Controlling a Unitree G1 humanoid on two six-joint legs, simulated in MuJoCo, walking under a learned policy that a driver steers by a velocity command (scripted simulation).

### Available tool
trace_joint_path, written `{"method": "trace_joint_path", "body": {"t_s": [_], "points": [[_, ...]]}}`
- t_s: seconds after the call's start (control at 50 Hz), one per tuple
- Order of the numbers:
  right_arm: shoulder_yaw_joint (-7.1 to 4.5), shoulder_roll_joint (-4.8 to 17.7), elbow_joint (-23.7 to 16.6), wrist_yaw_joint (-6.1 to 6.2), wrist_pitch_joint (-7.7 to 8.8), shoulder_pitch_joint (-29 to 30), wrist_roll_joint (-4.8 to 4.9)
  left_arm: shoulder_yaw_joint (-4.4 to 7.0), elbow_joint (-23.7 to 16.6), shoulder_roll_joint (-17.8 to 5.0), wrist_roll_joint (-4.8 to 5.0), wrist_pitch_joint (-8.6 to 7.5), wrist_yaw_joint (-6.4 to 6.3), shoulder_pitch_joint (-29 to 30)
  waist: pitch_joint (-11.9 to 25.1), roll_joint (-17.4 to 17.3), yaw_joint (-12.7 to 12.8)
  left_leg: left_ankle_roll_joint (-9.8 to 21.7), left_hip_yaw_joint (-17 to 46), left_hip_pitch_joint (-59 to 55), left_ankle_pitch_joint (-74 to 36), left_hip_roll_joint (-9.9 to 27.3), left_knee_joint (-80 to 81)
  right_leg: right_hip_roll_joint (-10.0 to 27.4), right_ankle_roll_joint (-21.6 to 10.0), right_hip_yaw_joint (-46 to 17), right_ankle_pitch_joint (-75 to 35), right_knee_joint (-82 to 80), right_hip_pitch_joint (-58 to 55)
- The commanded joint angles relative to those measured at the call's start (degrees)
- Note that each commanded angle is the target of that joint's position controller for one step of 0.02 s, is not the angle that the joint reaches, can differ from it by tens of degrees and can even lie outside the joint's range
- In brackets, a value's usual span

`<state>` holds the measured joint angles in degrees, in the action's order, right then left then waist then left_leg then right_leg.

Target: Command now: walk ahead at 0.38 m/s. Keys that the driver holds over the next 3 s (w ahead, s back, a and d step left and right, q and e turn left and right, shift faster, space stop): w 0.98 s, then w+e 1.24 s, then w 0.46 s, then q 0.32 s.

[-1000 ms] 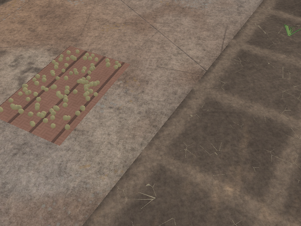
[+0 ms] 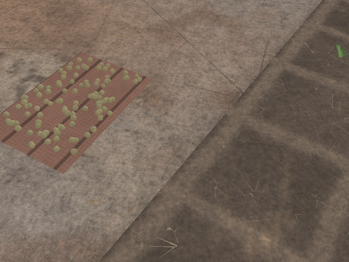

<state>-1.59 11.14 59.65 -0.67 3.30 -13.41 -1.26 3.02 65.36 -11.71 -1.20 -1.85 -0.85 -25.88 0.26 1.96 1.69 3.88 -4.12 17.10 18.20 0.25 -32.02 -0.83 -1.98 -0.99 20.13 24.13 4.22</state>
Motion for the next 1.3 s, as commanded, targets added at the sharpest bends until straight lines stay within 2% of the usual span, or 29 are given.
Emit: {"method": "trace_joint_path", "body": {"t_s": [0.02,0.04,0.06,0.08,0.14,0.22,0.32,0.38,0.44,0.48,0.5,0.52,0.54,0.56,0.58,0.64,0.72,0.88,0.98,1.0,1.02,1.04,1.06,1.08,1.1,1.12,1.16,1.22,1.3], "points": [[-2.28,6.3,3.22,0.9,1.15,-18.45,-0.51,-0.2,-4.6,-2.72,-0.2,-1.76,0.49,5.19,-3.67,-9.01,-9.67,1.37,12.34,-25.43,7.05,7.46,14.23,3.34,-5.43,-0.88,3.39,12.81,26.97],[-3.69,12.92,4.42,1.12,0.89,-25.53,-0.2,-1.01,-7.36,0.69,0.12,-2.2,1.05,4.99,-0.11,-21.31,-10.11,7.62,38.62,-30.54,24.33,21.7,24.67,-3.12,-3.48,5.99,12.0,30.8,38.0],[-3.15,10.17,4.37,1.28,0.12,-21.76,-0.04,0.19,-8.18,-4.47,-1.56,-1.77,1.44,7.98,-4.85,-12.41,-7.49,9.73,42.27,-23.33,30.27,22.97,25.52,0.58,-4.39,1.78,10.89,40.5,40.67],[-2.52,8.21,1.66,0.86,0.33,-14.89,-0.08,0.24,-8.73,-4.15,-1.5,-1.85,2.11,10.46,-8.81,-6.44,-4.95,8.92,36.73,-18.05,26.23,20.54,25.11,3.34,-4.84,-0.05,4.31,42.61,41.5],[-1.2,4.47,0.04,0.81,1.91,-9.98,0.18,0.17,-7.25,-2.63,-1.05,-2.05,3.01,8.68,-7.4,-4.63,-1.12,5.91,20.81,-14.18,1.13,13.34,25.63,5.95,-2.96,0.33,-5.88,38.49,35.16],[-0.54,3.82,2.35,1.21,2.71,-16.27,0.4,0.29,-8.84,-2.27,-0.85,-0.87,2.95,13.28,-5.65,-5.89,-1.39,5.99,12.35,-18.46,-23.26,11.04,23.33,5.06,-1.19,3.53,-9.69,36.05,38.0],[0.14,3.32,2.69,1.42,2.85,-18.07,0.3,-0.8,-14.28,-0.82,-0.23,-0.79,2.98,26.85,-8.25,-6.8,-3.46,6.29,7.39,-16.21,-33.32,9.11,23.87,3.06,-0.44,7.11,-15.74,20.3,35.29],[0.02,4.33,3.19,1.56,3.02,-19.04,0.21,-1.06,-15.96,-1.29,0.16,-0.89,2.85,29.86,-8.54,-7.64,-3.79,6.33,6.41,-17.77,-38.82,10.25,23.48,1.41,-2.41,8.69,-17.01,12.59,29.95],[-0.48,6.07,3.17,1.81,3.17,-16.93,0.07,-0.02,-14.91,-3.77,0.23,-1.48,1.88,23.47,-4.68,-7.83,0.04,5.06,4.72,-21.68,-57.68,11.3,14.53,-1.73,-5.7,9.07,-13.38,9.54,19.97],[-0.96,7.32,2.87,1.87,2.62,-15.22,0.15,1.5,-9.61,-6.05,0.07,-2.32,1.01,7.19,3.51,-6.62,6.83,3.64,2.88,-19.47,-57.99,9.58,-5.07,-2.97,-7.77,8.25,-14.2,4.1,2.69],[-0.47,5.4,1.53,1.56,2.53,-15.95,0.63,2.75,-7.88,-10.12,-1.42,-2.61,0.36,-1.48,9.62,-2.26,9.14,3.11,1.48,-8.69,-38.83,6.96,-21.4,7.98,-10.17,-3.83,-5.49,2.97,-10.71],[0.47,-1.58,0.9,0.66,2.26,-23.59,2.5,3.8,-8.15,-14.6,-2.33,-2.39,0.67,-2.91,16.34,10.4,4.31,0.95,0.99,11.81,9.72,-4.49,-44.54,25.12,-19.49,-35.29,-0.33,-3.37,-24.66],[-1.01,4.43,0.53,0.75,2.0,-18.13,1.14,3.51,-8.51,-12.2,0.12,-1.8,1.3,1.98,12.9,1.76,4.18,2.29,8.18,17.54,8.37,-2.58,-48.11,22.63,-18.33,-39.85,8.51,-9.84,-19.29],[-1.41,5.06,-1.81,0.61,2.13,-12.09,0.77,2.55,-9.58,-9.01,0.63,-2.01,1.42,8.53,2.88,1.11,1.95,2.63,7.57,20.29,2.66,0.66,-45.87,21.29,-16.2,-30.01,8.23,-11.39,-10.11],[-1.36,4.4,-2.5,0.51,2.39,-9.14,0.43,1.73,-9.89,-5.68,0.48,-2.63,1.65,11.43,-1.06,-2.12,0.66,2.64,7.49,18.04,-1.11,2.61,-42.45,18.95,-14.53,-23.91,0.51,-13.3,-2.57],[-1.29,1.4,-2.06,-0.16,0.58,-10.66,-0.96,0.29,-7.69,-1.94,0.3,-4.0,1.05,9.29,-2.29,-0.86,-3.41,0.95,7.04,10.4,-2.82,4.92,-35.49,13.77,-11.11,-12.24,-13.74,-15.04,6.36],[-1.44,2.02,-5.16,-0.83,-0.97,-3.22,-1.17,0.63,-6.38,-5.09,0.53,-4.77,0.73,4.17,-5.15,-0.17,-3.38,-1.15,4.31,16.89,-8.1,6.37,-28.34,11.99,-10.67,-6.8,-18.9,-17.68,5.9],[-0.45,1.75,-11.14,-1.41,-0.48,14.23,0.23,-0.11,-5.23,-5.1,0.66,-4.73,0.52,-3.08,-5.7,2.22,1.44,-1.86,-1.52,14.77,-21.58,2.41,-4.74,9.08,-7.19,0.3,-35.63,-16.08,-1.16],[-1.27,4.2,-12.3,-0.8,0.75,14.92,-0.18,0.09,-4.38,-6.2,-0.46,-4.34,-0.36,-3.23,-5.54,1.53,0.07,2.0,-1.8,13.54,-12.29,0.11,1.74,12.55,-8.44,-0.04,-50.05,-7.61,-11.27],[-1.79,4.95,-11.4,-0.5,1.07,11.45,-0.24,0.2,-4.19,-6.67,-0.55,-4.18,-0.49,-3.18,-4.07,2.08,-1.47,2.77,-1.78,8.0,-10.14,-1.3,2.77,12.75,-8.0,-0.78,-56.26,-2.71,-11.12],[-2.53,6.17,-8.4,-0.07,1.72,1.27,-0.53,0.09,-4.55,-6.83,-0.39,-3.95,-0.42,-1.61,0.93,0.74,-6.21,4.11,-1.55,-3.23,-10.38,-2.25,6.18,11.62,-7.18,-0.03,-56.79,7.08,-8.63],[-3.74,9.96,-5.85,0.65,2.43,-9.68,-1.64,-0.43,-6.22,-5.58,0.26,-4.06,-0.22,-0.47,8.1,-2.74,-10.29,6.69,7.24,-19.16,-11.31,6.34,6.4,9.1,-6.26,1.33,-42.83,21.53,1.73],[-5.52,15.97,-5.32,0.71,2.26,-15.7,-2.35,-1.69,-7.06,0.32,3.55,-3.77,0.45,-8.77,19.27,-16.07,-8.74,15.69,33.71,-39.92,-5.43,24.25,9.89,-0.88,-2.96,6.18,-7.31,45.77,23.43],[-4.8,12.09,-6.26,0.16,1.36,-11.59,-1.06,0.04,-5.74,-6.01,2.14,-3.42,-0.05,-6.27,17.77,-7.23,-7.54,14.17,39.47,-35.66,-2.4,24.4,14.94,-1.11,-3.93,-0.65,7.62,51.66,29.04],[-3.86,9.44,-7.1,-0.06,1.37,-5.15,-0.41,0.63,-7.58,-6.6,1.62,-3.35,0.08,-0.18,7.99,-4.92,-5.56,11.69,29.45,-25.98,-1.64,21.84,17.21,1.81,-4.15,-2.01,2.17,50.92,30.97],[-3.05,6.37,-7.59,-0.26,1.81,-1.46,-0.47,0.51,-8.35,-5.2,1.48,-3.33,0.31,2.63,3.18,-3.01,-4.21,9.82,23.12,-18.66,-5.16,20.0,19.82,4.07,-4.07,-2.13,-1.8,48.3,30.07],[-2.21,3.64,-6.68,0.23,2.54,-0.53,0.11,0.59,-8.45,-2.84,-0.17,-1.64,0.98,2.94,-1.97,-4.72,-1.49,5.75,13.17,-9.49,-9.84,15.92,22.74,6.43,-3.45,-1.8,-4.31,44.01,26.52],[-2.4,4.79,-5.79,0.62,3.97,-3.36,0.59,0.84,-9.71,-1.38,-0.53,0.4,1.98,4.27,-3.04,-4.93,0.04,4.73,6.38,-7.91,-16.77,14.4,24.59,6.88,-2.65,-0.77,-8.06,42.27,27.6],[-2.47,5.38,-5.09,0.92,4.3,-6.9,0.41,0.81,-13.07,-1.5,-0.31,0.95,2.78,11.9,-4.84,-5.69,-0.51,3.6,-1.01,-9.79,-22.62,12.71,25.29,7.79,-2.02,1.01,-17.37,35.4,33.92]]}}
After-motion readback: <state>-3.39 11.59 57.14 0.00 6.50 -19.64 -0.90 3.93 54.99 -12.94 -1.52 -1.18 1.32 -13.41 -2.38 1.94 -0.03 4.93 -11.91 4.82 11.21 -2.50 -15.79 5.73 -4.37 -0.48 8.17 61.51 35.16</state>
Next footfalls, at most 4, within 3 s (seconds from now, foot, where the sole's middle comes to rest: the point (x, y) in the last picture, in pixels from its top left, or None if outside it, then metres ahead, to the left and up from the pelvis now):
0.02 left None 0.07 0.10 -0.77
0.50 right None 0.41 -0.05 -0.77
1.04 left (151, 216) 0.71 0.11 -0.77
1.58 right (200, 168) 0.97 -0.10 -0.77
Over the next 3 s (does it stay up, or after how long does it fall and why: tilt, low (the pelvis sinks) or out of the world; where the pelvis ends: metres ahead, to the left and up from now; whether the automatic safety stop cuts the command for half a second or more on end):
stays up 1.44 -0.35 0.01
